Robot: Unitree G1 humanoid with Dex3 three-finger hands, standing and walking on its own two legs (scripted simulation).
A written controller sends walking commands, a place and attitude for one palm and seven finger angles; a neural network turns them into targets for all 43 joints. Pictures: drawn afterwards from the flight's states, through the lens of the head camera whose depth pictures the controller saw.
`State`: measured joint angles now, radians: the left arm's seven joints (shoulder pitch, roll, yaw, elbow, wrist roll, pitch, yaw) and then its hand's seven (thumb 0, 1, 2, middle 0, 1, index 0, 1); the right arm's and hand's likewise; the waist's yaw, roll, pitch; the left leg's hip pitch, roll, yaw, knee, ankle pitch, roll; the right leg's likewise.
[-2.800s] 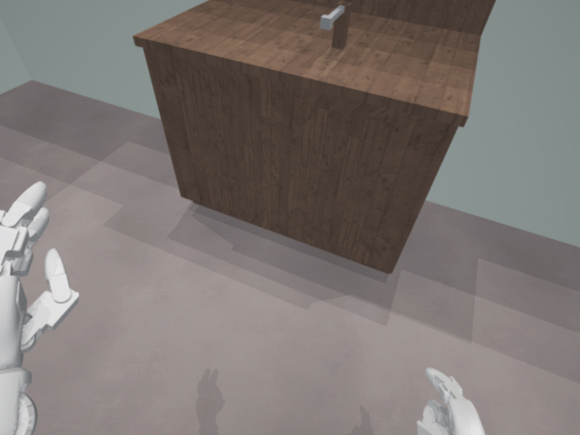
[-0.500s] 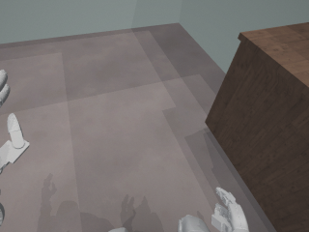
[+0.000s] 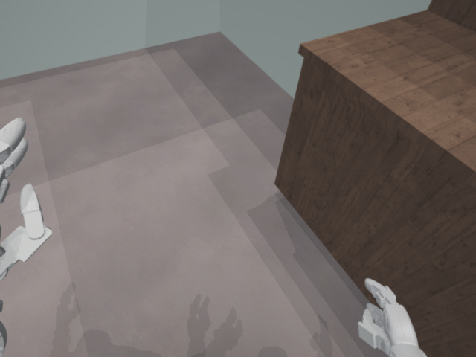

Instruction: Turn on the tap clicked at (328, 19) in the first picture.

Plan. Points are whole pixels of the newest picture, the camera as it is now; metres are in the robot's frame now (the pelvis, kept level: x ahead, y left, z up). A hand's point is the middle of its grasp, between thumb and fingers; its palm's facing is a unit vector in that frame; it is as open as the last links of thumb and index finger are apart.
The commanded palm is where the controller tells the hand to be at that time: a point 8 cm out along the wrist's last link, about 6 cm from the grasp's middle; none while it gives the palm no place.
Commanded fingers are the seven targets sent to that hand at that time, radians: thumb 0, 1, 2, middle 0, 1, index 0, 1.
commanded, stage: turn to face it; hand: left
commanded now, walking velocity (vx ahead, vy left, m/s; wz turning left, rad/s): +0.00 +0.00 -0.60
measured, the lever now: out of the picture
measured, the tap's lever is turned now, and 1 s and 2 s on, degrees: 0 0 0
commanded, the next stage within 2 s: none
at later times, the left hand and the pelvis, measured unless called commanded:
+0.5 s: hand (166, 228) +0.24 +0.10 +0.17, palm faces +0.06 -0.85 -0.53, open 7.4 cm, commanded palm +0.19 +0.18 +0.18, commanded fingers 0.00 0.90 0.90 -0.20 -0.30 -0.20 -0.30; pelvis -0.05 -0.04 -0.01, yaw -18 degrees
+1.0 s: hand (181, 270) +0.19 +0.08 +0.18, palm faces -0.06 -0.91 -0.41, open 7.4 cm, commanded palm +0.17 +0.12 +0.18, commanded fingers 0.00 0.90 0.90 -0.20 -0.30 -0.20 -0.30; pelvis -0.12 -0.02 +0.00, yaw -34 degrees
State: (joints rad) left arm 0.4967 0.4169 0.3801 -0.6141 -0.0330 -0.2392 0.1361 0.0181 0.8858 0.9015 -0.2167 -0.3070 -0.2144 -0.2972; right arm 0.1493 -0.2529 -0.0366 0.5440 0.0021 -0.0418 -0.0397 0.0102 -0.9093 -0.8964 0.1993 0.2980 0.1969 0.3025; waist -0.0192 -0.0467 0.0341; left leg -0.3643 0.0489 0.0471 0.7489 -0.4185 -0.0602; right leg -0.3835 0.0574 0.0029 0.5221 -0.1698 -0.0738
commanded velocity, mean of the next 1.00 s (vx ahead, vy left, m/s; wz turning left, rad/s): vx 0.00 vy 0.00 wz -0.60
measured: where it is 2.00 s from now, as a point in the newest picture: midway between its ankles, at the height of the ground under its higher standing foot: outside the picture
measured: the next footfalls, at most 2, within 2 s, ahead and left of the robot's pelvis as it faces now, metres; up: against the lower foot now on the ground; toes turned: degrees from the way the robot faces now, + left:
left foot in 0.06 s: +0.03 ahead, +0.14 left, +0.00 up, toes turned +2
right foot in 0.36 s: +0.02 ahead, -0.13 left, +0.00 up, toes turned -20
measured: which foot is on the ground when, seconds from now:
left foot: up 0.00-0.04, down 0.06-0.38, up 0.40-0.82, down 0.84-1.00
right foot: down 0.00-0.08, up 0.10-0.34, down 0.36-0.86, up 0.88-1.00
